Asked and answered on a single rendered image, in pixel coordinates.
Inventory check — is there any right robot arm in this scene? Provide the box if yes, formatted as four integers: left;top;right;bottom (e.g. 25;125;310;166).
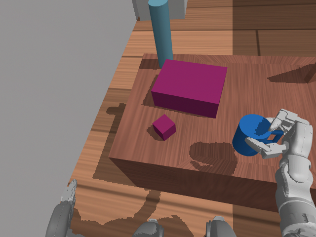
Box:
275;154;316;237

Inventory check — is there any right robot hand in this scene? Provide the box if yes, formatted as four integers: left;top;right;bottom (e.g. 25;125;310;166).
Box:
245;109;313;159

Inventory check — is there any left robot hand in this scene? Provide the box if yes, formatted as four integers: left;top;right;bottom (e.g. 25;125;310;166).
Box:
45;179;85;237

